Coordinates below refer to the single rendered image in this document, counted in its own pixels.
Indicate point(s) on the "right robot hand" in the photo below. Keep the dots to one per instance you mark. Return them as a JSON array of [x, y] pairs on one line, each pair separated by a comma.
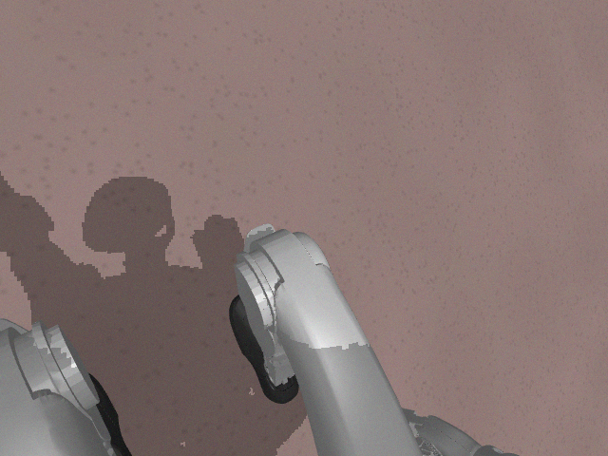
[[437, 437]]

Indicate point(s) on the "right robot foot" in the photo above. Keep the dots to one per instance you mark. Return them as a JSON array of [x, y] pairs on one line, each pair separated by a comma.
[[252, 351]]

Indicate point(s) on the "left robot foot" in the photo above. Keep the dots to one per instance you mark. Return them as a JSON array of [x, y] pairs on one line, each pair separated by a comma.
[[111, 420]]

